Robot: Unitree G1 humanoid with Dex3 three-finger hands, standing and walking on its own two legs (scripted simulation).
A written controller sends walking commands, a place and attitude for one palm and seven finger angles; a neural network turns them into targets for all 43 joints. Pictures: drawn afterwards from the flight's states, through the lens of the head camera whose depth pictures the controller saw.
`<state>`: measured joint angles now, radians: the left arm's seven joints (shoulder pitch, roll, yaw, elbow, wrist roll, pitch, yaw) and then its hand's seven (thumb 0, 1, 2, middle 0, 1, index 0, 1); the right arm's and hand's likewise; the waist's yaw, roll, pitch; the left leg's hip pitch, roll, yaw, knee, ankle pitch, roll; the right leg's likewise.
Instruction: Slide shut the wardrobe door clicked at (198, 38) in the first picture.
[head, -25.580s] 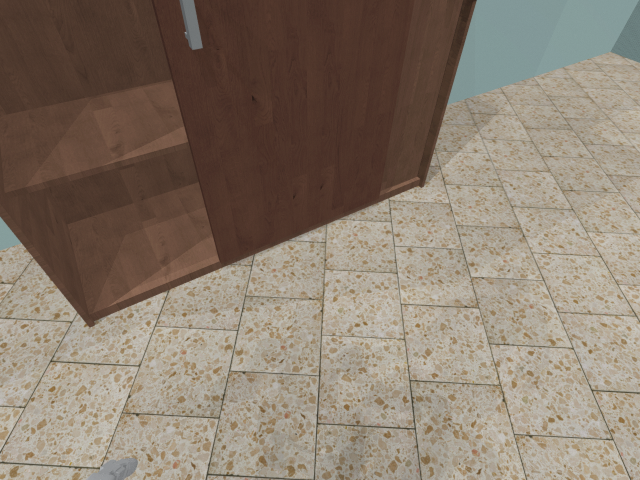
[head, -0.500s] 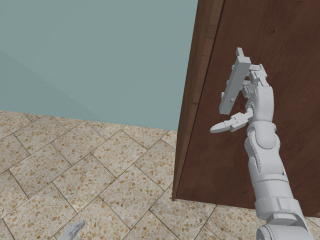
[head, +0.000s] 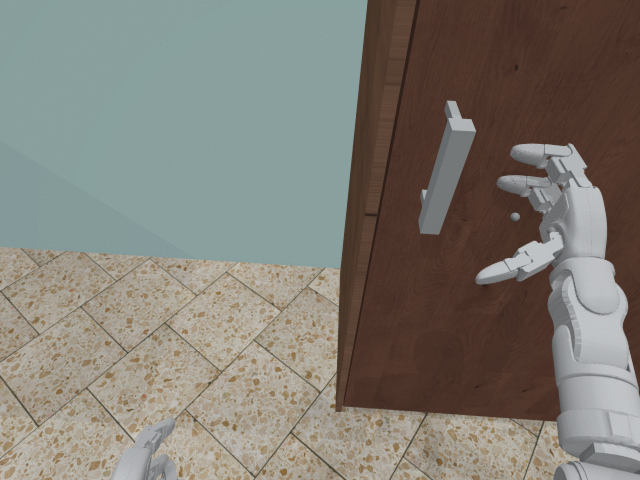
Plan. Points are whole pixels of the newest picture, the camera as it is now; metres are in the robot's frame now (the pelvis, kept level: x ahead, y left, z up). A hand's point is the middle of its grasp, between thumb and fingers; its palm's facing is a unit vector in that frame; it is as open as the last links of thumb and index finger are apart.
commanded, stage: slip the hand off the handle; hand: right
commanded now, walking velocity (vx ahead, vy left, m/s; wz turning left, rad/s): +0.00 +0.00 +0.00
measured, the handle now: (440, 170) +0.44 -0.12 +0.19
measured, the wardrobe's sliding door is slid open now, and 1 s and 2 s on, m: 0.00 0.00 0.00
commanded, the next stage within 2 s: draw the hand back to the body in 0.76 s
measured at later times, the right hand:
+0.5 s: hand (558, 271) +0.31 -0.23 +0.17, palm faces +0.13 +0.99 -0.10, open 14.7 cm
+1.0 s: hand (562, 308) +0.26 -0.21 +0.17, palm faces +0.08 +0.99 -0.06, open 14.7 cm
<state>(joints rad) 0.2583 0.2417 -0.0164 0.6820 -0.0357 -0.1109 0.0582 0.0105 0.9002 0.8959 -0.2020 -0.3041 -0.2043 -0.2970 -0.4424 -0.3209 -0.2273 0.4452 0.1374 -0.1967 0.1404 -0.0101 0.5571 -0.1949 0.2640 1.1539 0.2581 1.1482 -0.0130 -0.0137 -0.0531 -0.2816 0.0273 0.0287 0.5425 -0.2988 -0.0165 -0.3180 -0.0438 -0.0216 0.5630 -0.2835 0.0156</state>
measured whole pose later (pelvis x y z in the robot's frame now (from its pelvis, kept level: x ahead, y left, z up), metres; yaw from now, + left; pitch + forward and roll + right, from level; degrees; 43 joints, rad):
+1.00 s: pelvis -0.01 +0.01 +0.00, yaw -1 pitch -2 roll +1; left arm 0.22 0.24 -0.08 0.66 -0.06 -0.21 0.10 0.01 0.90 0.90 -0.20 -0.30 -0.21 -0.30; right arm -0.04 -0.31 -0.26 -0.01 0.28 0.08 0.24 -0.01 0.56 -0.19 0.26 1.15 0.26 1.15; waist -0.07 -0.05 -0.05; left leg -0.21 0.03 0.05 0.55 -0.30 -0.01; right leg -0.25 -0.04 0.00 0.57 -0.28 0.02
